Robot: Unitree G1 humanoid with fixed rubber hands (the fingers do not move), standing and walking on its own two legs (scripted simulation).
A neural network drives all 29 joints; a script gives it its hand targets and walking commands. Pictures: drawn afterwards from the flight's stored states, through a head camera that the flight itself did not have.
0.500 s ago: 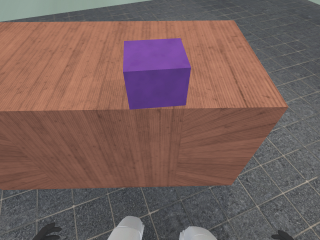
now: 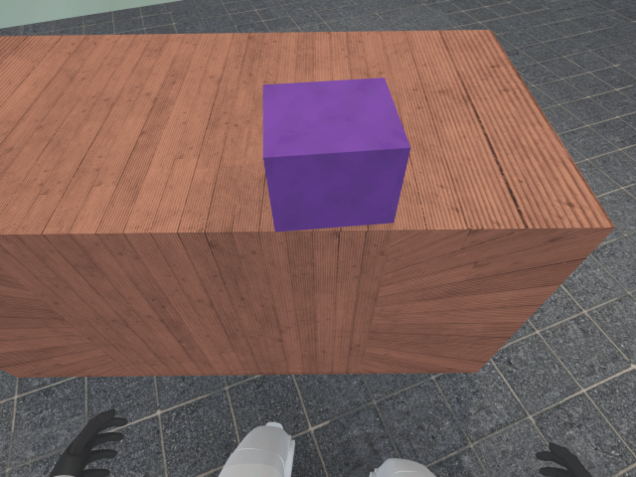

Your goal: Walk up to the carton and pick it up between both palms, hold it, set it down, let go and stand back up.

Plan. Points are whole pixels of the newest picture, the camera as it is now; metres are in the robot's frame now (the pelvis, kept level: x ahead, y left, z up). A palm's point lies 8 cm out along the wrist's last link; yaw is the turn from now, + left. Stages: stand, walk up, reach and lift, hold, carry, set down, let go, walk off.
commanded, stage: walk up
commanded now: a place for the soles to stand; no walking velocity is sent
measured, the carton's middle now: (329, 155) +0.55 +0.02 +0.06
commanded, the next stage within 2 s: none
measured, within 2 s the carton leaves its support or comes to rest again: neither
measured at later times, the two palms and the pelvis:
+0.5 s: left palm out of the picture +0.10 +0.33 -0.07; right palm out of the picture +0.11 -0.28 -0.06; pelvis -0.01 +0.02 +0.00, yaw +1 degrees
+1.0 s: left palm (62, 476) +0.10 +0.33 -0.07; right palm out of the picture +0.12 -0.28 -0.06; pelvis -0.01 +0.02 +0.00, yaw +1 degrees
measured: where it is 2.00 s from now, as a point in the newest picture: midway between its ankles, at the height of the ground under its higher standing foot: outside the picture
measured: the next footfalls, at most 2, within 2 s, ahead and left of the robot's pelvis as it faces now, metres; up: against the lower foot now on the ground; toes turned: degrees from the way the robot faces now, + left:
none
